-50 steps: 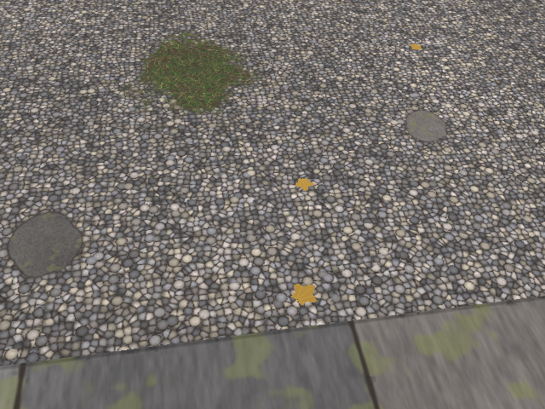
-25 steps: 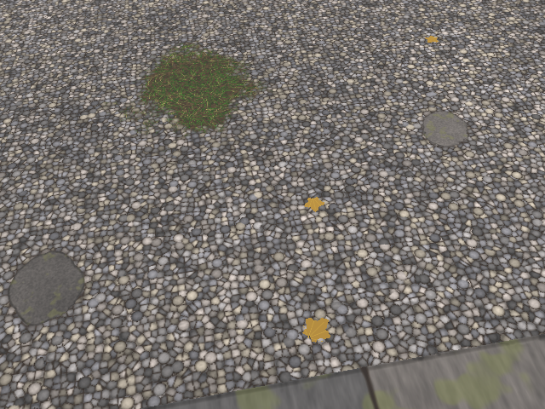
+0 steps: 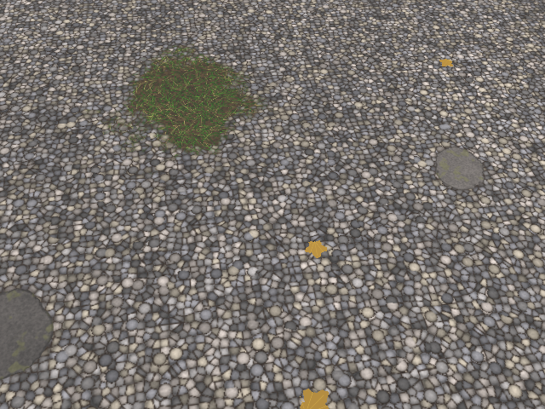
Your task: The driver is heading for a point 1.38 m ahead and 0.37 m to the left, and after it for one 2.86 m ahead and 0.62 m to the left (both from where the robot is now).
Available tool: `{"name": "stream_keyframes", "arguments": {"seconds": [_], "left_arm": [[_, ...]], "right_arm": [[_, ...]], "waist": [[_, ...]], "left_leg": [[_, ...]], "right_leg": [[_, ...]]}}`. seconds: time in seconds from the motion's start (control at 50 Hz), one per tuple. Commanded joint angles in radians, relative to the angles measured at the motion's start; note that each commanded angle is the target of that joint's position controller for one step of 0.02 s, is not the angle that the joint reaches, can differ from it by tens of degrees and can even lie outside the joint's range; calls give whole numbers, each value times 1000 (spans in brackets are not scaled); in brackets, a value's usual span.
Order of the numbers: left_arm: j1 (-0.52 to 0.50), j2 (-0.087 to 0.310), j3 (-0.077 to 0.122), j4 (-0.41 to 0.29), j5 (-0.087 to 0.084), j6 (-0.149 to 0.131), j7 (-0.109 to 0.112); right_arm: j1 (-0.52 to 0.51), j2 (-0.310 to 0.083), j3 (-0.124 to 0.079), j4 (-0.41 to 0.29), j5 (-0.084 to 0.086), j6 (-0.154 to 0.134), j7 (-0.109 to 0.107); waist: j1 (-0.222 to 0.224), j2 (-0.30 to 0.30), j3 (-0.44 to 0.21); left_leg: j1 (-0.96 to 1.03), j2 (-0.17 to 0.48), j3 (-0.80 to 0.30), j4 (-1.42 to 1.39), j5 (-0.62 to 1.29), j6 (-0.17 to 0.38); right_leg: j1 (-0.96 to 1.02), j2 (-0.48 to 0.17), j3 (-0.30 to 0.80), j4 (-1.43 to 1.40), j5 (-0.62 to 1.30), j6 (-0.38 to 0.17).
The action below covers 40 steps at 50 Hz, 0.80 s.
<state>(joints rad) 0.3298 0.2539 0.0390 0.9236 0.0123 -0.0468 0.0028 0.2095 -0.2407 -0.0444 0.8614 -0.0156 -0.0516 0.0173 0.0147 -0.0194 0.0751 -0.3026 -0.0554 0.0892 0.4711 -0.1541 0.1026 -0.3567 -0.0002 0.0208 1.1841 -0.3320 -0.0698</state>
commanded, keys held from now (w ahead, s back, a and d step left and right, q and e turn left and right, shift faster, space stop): w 0.34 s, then w+q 0.66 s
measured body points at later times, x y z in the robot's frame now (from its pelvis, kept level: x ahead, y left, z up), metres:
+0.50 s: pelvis +0.25 -0.05 -0.02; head +0.26 -0.05 +0.43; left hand +0.44 +0.22 -0.12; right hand +0.16 -0.31 -0.16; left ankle +0.06 +0.05 -0.73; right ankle +0.37 -0.19 -0.71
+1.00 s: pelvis +0.57 -0.14 -0.19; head +0.60 -0.13 +0.26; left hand +0.47 +0.09 -0.33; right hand +0.80 -0.32 -0.31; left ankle +0.68 +0.00 -0.86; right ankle +0.56 -0.24 -0.92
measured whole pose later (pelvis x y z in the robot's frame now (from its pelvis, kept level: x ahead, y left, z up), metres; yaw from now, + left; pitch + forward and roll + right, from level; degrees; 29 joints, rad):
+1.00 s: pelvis +0.57 -0.14 -0.19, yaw +18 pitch -1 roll -2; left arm 0.41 0.20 0.05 1.01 0.02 -0.09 0.00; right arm 0.08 -0.23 -0.04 0.83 -0.03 0.00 0.05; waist 0.01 0.05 0.06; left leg -0.69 0.07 0.06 0.95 -0.05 0.08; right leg -0.13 -0.02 -0.24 0.48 -0.34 -0.02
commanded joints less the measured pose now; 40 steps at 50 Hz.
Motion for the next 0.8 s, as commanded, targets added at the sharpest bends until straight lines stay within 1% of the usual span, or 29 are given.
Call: {"name": "stream_keyframes", "arguments": {"seconds": [0.02,0.08,0.12,0.14,0.16,0.2,0.22,0.26,0.34,0.38,0.42,0.44,0.46,0.5,0.52,0.54,0.56,0.58,0.6,0.62,0.64,0.66,0.68,0.7,0.72,0.74,0.76,0.78,0.8], "left_arm": [[99,61,18,-24,15,25,-7],[-13,60,18,-59,15,47,-6],[-136,56,14,-99,22,44,-14],[-164,46,10,-111,21,43,-20],[-162,29,2,-104,27,47,-24],[-191,40,0,-106,19,50,-21],[-122,71,17,-61,19,50,-25],[-175,102,29,-69,26,50,-26],[-278,102,43,-93,42,47,-34],[-332,94,44,-107,46,38,-41],[-343,76,37,-102,46,21,-49],[-435,95,47,-139,38,6,-43],[-583,138,61,-194,26,-6,-32],[-676,143,61,-243,17,-31,-26],[-642,124,46,-252,4,-42,-40],[-585,59,29,-235,2,-44,-67],[-501,32,22,-203,-11,-40,-89],[-425,42,25,-172,-18,-24,-100],[-363,57,24,-146,-8,-13,-93],[-261,81,32,-105,-9,-4,-72],[-138,104,36,-66,9,-3,-55],[40,128,48,-3,21,-8,-39],[199,184,74,46,40,-8,-28],[217,225,74,48,66,-12,-33],[181,228,44,28,70,-30,-47],[194,214,61,32,29,-24,-55],[164,237,73,41,24,-20,-52],[61,262,80,9,22,-14,-30],[-16,162,56,-45,21,-28,-22]], "right_arm": [[79,-84,-17,-10,5,-38,3],[104,-115,-23,9,16,-48,1],[132,-116,-18,26,20,-40,-3],[155,-118,-16,34,23,-40,-3],[186,-121,-17,52,16,-36,-4],[223,-116,-13,66,18,-30,-9],[266,-149,-24,73,-9,-34,-10],[307,-129,-20,82,-13,-25,-15],[377,-127,-28,96,-22,-19,-26],[384,-127,-29,95,-24,-23,-33],[349,-150,-37,84,-18,-25,-41],[443,-158,-46,130,-26,-38,-60],[531,-187,-55,146,-31,-46,-75],[546,-184,-61,158,-30,-65,-85],[421,-155,-54,129,-40,-77,-89],[328,-113,-35,104,-28,-83,-79],[270,-104,-28,90,-12,-90,-69],[244,-128,-32,78,-6,-90,-64],[245,-129,-34,78,-4,-86,-61],[242,-129,-32,88,-11,-67,-65],[271,-130,-33,89,-23,-52,-73],[282,-134,-35,105,-25,-32,-82],[287,-149,-50,116,-9,-16,-83],[304,-97,-54,138,12,-3,-79],[590,-11,-42,147,68,-13,-82],[631,-16,-27,180,57,-18,-91],[523,-19,-16,141,37,-1,-93],[452,-20,-11,106,-2,21,-76],[290,-76,-17,71,-41,40,-51]], "waist": [[18,81,-64],[20,74,-13],[-6,65,9],[-14,73,-8],[-22,91,-39],[-32,83,-42],[-33,111,-86],[-47,65,-38],[-79,51,29],[-91,66,52],[-85,74,50],[-132,133,78],[-216,105,100],[-241,98,165],[-184,26,176],[-158,9,118],[-129,-9,73],[-114,11,39],[-98,10,23],[-57,40,-22],[-24,28,-82],[59,3,-144],[149,-99,-206],[157,-177,-163],[-70,-275,-287],[-49,-280,-369],[-39,-239,-369],[-69,-316,-382],[-33,-190,-282]], "left_leg": [[109,272,-301,-297,193,102],[92,237,-216,-359,210,105],[112,211,-179,-364,290,86],[135,207,-164,-357,323,74],[149,207,-140,-336,406,67],[206,216,-138,-330,410,69],[276,255,-165,-287,381,104],[364,288,-216,-266,285,154],[495,326,-260,-195,307,185],[478,319,-270,-148,362,181],[415,299,-254,-85,423,163],[611,347,-356,-50,337,148],[797,351,-416,-52,191,156],[818,363,-470,-52,142,163],[559,270,-383,-34,44,117],[290,207,-317,-38,-57,83],[62,173,-268,-51,-144,51],[-31,158,-259,-32,-202,39],[-22,137,-244,67,-239,27],[60,121,-226,225,-202,14],[130,86,-214,431,-142,3],[168,70,-202,711,-56,-4],[70,29,-180,1050,-173,-21],[-178,-86,-199,1472,-749,-42],[-393,-18,-289,1550,-801,-58],[-509,44,-267,1515,-660,-52],[-595,49,-165,1570,-515,-60],[-586,93,-94,1609,-419,-58],[-536,141,-108,1517,-307,-32]], "right_leg": [[-88,-73,42,-63,46,17],[-150,-96,21,-213,160,38],[-186,-88,-11,-332,244,51],[-185,-86,-18,-376,286,52],[-157,-74,-43,-340,323,56],[-188,-81,-40,-367,335,53],[-221,-80,-34,-224,408,39],[-373,-105,8,-199,346,26],[-535,-98,-1,-163,227,15],[-521,-89,-21,-183,203,22],[-425,-76,-44,-251,232,26],[-630,-136,95,-258,316,26],[-884,-128,87,-304,238,51],[-996,-152,117,-399,190,81],[-750,-155,95,-599,464,93],[-398,-127,31,-698,730,79],[-85,-107,-3,-710,928,61],[80,-93,-3,-667,989,64],[145,-93,7,-682,1012,70],[172,-102,1,-712,1013,75],[238,-99,-5,-778,1029,80],[363,-122,-7,-894,1110,84],[560,-142,-23,-934,1099,93],[654,-214,44,-827,1053,71],[856,-386,84,-404,1761,126],[875,-454,180,-421,1640,95],[731,-497,318,-602,1031,-4],[544,-535,502,-793,290,-104],[339,-488,415,-863,0,-112]]}}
